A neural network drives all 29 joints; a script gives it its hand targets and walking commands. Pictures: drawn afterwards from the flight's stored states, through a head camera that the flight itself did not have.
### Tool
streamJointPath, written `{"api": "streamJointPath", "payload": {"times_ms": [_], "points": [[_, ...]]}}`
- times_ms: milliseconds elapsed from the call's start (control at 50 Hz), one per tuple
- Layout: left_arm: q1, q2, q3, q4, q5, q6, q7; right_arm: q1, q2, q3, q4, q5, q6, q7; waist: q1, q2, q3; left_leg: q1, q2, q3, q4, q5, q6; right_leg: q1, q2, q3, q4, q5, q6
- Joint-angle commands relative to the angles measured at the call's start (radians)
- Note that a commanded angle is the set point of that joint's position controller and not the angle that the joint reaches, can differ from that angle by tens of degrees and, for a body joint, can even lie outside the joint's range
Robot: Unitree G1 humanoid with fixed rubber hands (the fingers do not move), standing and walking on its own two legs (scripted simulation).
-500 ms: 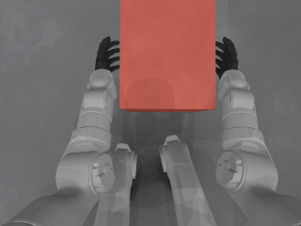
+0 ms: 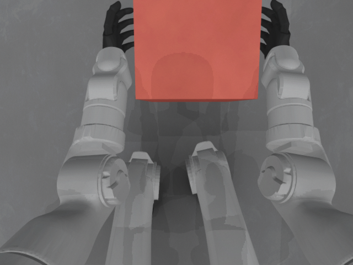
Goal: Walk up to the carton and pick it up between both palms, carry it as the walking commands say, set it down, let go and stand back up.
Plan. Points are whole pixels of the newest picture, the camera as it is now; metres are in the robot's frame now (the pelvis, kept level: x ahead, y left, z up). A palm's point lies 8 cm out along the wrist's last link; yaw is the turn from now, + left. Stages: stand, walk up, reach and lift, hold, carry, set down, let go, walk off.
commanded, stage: set down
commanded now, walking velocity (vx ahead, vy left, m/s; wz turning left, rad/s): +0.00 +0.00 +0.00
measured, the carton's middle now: (192, 43) +0.54 -0.10 -0.19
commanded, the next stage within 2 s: none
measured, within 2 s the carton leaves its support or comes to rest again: rests again in 1.60 s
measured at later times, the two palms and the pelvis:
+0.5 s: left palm (126, 53) +0.54 +0.05 -0.20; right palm (260, 51) +0.50 -0.25 -0.20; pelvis +0.00 +0.00 -0.05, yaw +1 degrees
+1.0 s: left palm (128, 55) +0.54 +0.05 -0.22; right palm (257, 54) +0.50 -0.25 -0.22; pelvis +0.00 +0.01 -0.07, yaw +1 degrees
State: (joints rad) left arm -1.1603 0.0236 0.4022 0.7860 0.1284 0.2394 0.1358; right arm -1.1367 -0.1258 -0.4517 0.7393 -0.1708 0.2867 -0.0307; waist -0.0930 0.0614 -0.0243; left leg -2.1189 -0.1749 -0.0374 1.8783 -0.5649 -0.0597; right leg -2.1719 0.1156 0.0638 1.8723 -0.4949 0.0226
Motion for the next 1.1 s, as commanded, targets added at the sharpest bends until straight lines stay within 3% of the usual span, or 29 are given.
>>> {"api": "streamJointPath", "payload": {"times_ms": [0,420,660,920,1080], "points": [[-0.627,-0.853,-0.427,-0.022,-0.099,-0.024,-0.197,-0.558,0.879,0.465,-0.002,0.124,-0.014,0.246,-0.056,-0.05,-1.095,0.357,-0.035,0.112,-0.111,0.184,0.031,0.785,0.006,-0.09,-0.144,0.352,0.018],[-0.762,-0.778,-0.443,0.011,-0.156,-0.041,-0.175,-0.688,0.775,0.473,0.034,0.178,-0.035,0.265,-0.08,-0.026,-0.994,0.329,-0.025,0.119,0.046,0.183,0.037,0.612,-0.02,-0.108,0.012,0.318,0.013],[-0.785,-0.801,-0.514,-0.017,-0.191,-0.055,-0.161,-0.688,0.734,0.454,0.066,0.209,-0.058,0.284,-0.126,0.076,-0.963,0.37,-0.031,0.107,0.099,0.271,0.026,0.548,-0.025,-0.106,0.076,0.391,-0.007],[-0.773,-0.762,-0.462,0.034,-0.17,-0.065,-0.167,-0.719,0.703,0.434,0.088,0.203,-0.067,0.3,-0.108,0.048,-0.847,0.316,-0.03,0.092,0.109,0.233,0.035,0.488,-0.031,-0.102,0.091,0.342,-0.012],[-0.797,-0.737,-0.452,0.049,-0.173,-0.073,-0.181,-0.734,0.679,0.423,0.11,0.198,-0.077,0.292,-0.118,0.048,-0.796,0.266,-0.029,0.093,0.125,0.202,0.036,0.502,-0.033,-0.089,0.1,0.33,-0.018]]}}
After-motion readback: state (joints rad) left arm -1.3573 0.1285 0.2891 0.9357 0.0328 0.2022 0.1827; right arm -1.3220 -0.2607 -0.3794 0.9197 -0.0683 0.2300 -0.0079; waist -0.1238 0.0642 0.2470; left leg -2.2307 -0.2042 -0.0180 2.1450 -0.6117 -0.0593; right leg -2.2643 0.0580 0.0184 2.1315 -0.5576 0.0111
